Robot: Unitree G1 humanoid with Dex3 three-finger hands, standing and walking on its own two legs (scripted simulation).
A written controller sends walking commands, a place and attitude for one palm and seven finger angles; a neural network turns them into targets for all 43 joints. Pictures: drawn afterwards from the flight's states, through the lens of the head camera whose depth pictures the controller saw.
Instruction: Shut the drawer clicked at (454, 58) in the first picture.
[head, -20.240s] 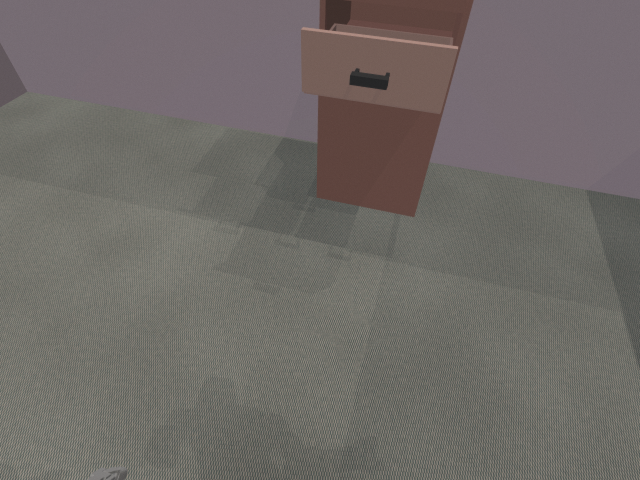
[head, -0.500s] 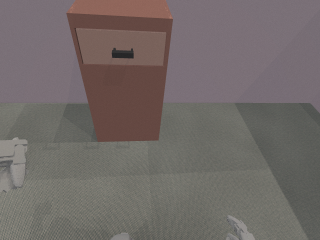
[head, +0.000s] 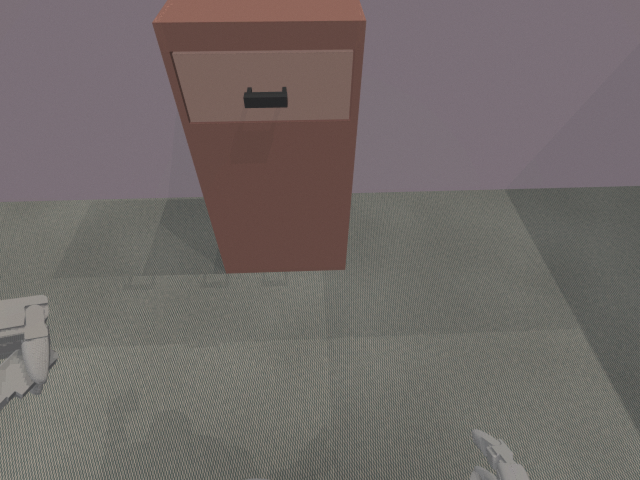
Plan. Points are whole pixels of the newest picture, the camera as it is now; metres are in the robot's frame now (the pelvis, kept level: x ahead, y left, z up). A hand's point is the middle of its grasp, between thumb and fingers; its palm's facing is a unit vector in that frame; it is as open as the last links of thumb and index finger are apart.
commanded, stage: stop stepping back and stand still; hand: left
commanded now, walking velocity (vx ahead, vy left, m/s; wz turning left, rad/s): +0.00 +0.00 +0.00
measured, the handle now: (266, 95) +0.95 +0.19 +0.00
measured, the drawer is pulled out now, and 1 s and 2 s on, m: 0.00 0.00 0.00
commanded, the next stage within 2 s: let the arm hang, fingers relaxed in 0.40 s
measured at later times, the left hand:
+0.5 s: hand (67, 327) +0.22 +0.25 +0.16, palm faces +0.33 -0.82 -0.48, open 3.2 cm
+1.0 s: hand out of the picture -0.03 +0.23 -0.16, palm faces +0.01 -0.97 -0.24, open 4.5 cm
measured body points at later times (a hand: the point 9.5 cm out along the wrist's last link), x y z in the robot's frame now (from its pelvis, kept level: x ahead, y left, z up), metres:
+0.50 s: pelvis +0.03 +0.01 +0.01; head +0.04 +0.01 +0.46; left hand +0.19 +0.29 +0.19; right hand +0.20 -0.22 -0.07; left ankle +0.04 +0.12 -0.73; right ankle +0.02 -0.09 -0.73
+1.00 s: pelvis +0.01 +0.03 +0.01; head +0.04 +0.03 +0.46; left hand -0.02 +0.28 -0.15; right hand -0.01 -0.21 -0.15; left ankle +0.04 +0.12 -0.73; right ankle +0.02 -0.08 -0.73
